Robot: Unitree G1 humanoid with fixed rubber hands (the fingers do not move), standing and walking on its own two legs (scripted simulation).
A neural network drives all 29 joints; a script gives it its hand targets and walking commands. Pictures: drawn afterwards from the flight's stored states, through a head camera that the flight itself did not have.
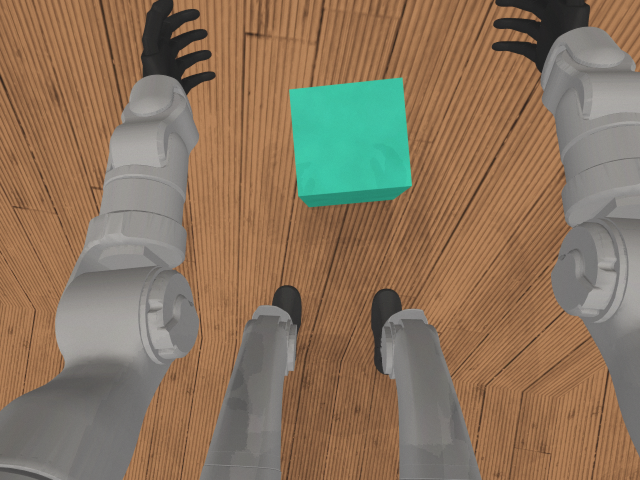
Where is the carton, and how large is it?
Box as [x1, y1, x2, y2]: [289, 78, 411, 206]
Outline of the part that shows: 402,78 289,89 298,196 308,206 393,199 411,185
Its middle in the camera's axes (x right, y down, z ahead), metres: +0.06 -0.18 +0.84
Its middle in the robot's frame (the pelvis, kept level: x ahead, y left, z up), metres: +0.54 -0.01 -0.53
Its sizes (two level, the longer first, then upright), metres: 0.210 0.200 0.250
